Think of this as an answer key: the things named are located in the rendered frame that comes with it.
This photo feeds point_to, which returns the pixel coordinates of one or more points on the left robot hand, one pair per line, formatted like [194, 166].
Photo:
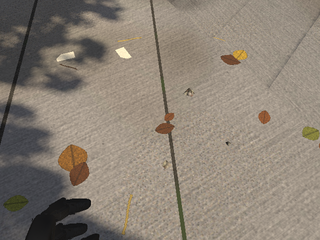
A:
[44, 227]

